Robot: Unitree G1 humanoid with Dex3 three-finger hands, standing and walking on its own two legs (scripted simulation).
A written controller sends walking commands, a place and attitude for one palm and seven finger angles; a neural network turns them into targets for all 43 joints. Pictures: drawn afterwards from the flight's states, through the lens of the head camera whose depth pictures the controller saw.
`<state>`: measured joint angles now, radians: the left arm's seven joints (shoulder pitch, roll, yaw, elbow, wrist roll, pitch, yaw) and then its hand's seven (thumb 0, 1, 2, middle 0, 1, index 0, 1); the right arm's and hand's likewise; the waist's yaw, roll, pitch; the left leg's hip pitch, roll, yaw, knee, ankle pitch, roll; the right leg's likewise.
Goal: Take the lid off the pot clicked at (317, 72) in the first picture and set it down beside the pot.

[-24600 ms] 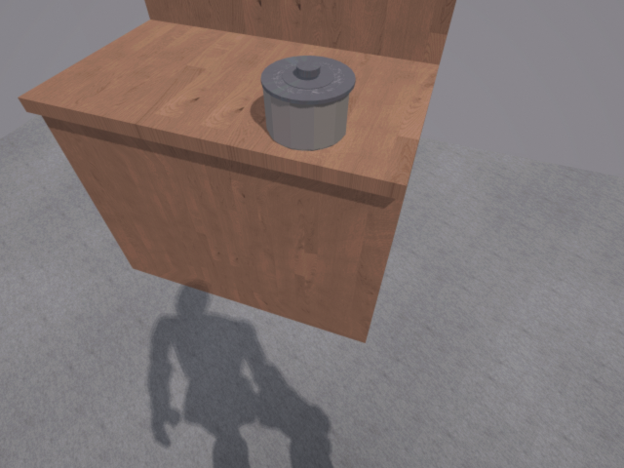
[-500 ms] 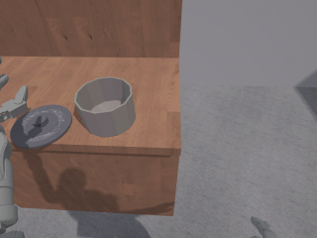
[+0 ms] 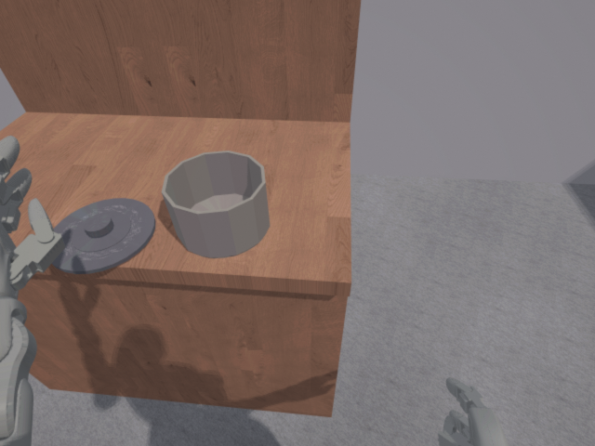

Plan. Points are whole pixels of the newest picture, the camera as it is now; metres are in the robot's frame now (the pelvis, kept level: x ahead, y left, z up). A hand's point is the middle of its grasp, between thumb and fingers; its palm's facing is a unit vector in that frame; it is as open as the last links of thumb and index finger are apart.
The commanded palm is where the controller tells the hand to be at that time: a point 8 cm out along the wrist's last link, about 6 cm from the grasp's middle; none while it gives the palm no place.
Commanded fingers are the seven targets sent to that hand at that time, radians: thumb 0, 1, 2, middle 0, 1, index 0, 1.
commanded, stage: draw the hand back to the body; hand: left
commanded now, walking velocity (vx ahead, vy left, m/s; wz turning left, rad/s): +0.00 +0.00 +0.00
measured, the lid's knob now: (98, 224) +0.46 +0.43 +0.01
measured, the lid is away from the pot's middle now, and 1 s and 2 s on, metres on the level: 0.23 0.23 0.23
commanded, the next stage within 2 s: step back with the hand held close in 0.56 s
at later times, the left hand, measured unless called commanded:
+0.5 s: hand (36, 330) +0.16 +0.25 +0.19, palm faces +0.43 -0.83 -0.36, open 7.4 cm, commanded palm +0.11 +0.29 +0.20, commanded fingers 0.00 0.90 0.90 -0.20 -0.30 -0.20 -0.30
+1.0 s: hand (22, 337) +0.15 +0.27 +0.19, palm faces +0.36 -0.83 -0.43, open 7.4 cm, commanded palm +0.09 +0.32 +0.20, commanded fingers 0.00 0.90 0.90 -0.20 -0.30 -0.20 -0.30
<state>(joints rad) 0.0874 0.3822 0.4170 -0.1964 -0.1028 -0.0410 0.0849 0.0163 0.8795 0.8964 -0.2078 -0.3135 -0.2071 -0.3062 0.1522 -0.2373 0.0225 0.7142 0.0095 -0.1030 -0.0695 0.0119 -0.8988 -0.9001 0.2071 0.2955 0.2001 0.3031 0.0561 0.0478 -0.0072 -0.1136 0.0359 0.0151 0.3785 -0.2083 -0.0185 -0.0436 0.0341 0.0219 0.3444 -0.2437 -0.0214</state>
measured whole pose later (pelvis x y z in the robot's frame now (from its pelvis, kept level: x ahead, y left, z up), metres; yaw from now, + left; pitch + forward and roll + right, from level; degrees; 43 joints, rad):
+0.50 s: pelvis -0.02 +0.01 +0.00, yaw +1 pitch -6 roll -1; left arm 0.49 0.34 0.34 -0.55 -0.09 -0.11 0.07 0.02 0.89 0.90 -0.21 -0.30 -0.21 -0.30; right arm 0.17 -0.21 0.02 0.71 -0.02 -0.17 -0.07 0.01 -0.90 -0.90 0.21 0.30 0.20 0.30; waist 0.07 0.05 0.02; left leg -0.11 0.02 0.01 0.39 -0.19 0.00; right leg -0.02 0.02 0.01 0.33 -0.22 -0.01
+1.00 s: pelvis -0.04 +0.04 -0.01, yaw +0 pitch -1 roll -1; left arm 0.55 0.40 0.38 -0.59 -0.09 -0.17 0.09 0.02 0.89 0.90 -0.21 -0.30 -0.21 -0.30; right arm 0.19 -0.25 -0.01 0.59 0.01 -0.06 -0.09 0.01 -0.90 -0.90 0.21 0.30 0.20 0.30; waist 0.01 0.03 -0.02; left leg -0.29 0.00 0.04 0.50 -0.20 0.03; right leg -0.22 -0.01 0.04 0.48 -0.24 0.03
